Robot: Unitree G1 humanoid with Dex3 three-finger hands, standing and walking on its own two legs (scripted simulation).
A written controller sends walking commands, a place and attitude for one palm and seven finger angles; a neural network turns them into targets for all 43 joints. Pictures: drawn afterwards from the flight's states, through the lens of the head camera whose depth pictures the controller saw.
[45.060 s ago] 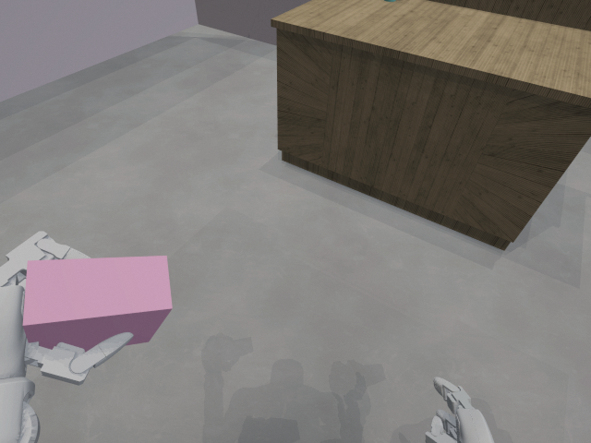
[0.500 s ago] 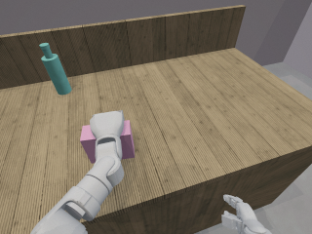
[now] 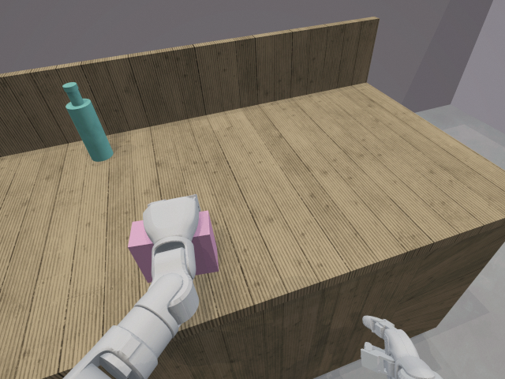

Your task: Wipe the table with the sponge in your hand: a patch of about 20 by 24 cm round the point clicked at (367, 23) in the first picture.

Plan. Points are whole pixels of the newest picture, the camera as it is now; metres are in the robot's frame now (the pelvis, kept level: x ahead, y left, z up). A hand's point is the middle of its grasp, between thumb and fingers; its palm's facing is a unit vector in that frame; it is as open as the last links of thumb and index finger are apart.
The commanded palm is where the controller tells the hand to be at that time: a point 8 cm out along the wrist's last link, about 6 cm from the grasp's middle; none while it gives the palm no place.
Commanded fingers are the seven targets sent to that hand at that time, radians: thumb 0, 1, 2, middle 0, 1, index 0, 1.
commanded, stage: wipe back along the third lane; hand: left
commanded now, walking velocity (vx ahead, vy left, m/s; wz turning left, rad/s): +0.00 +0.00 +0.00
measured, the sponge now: (179, 253) +0.33 +0.18 +0.02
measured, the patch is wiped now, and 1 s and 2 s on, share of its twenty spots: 0.85 0.85 0.85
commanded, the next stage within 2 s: slide back across to the middle lane in 0.08 s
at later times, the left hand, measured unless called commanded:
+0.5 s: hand (174, 246) +0.31 +0.17 +0.07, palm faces +0.07 -0.13 -0.99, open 9.9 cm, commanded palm +0.26 +0.18 +0.12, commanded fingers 0.00 0.10 1.30 -1.20 -1.60 -1.20 -1.60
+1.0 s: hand (143, 261) +0.28 +0.22 +0.07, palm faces +0.03 -0.12 -0.99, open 9.9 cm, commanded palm +0.25 +0.22 +0.11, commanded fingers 0.00 0.10 1.30 -1.20 -1.60 -1.20 -1.60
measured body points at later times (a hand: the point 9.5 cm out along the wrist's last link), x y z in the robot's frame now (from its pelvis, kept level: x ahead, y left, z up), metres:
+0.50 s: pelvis +0.00 -0.02 +0.00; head -0.03 -0.06 +0.45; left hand +0.30 +0.17 +0.12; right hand +0.24 -0.23 -0.07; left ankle -0.02 +0.09 -0.74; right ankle +0.02 -0.09 -0.74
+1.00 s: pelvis -0.01 -0.01 +0.00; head -0.04 -0.05 +0.45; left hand +0.27 +0.22 +0.12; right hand +0.23 -0.23 -0.08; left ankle -0.02 +0.09 -0.74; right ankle +0.02 -0.09 -0.74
